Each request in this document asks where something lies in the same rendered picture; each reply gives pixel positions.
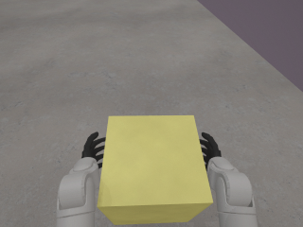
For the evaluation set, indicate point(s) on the right robot hand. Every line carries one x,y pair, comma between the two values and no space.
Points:
211,149

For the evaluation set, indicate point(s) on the carton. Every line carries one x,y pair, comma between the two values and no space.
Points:
153,170

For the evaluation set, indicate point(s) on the right robot forearm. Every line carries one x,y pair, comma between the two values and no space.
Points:
234,194

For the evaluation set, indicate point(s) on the left robot forearm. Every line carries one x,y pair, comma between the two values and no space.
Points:
76,197

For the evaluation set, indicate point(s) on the left robot hand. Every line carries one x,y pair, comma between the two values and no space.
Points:
90,150

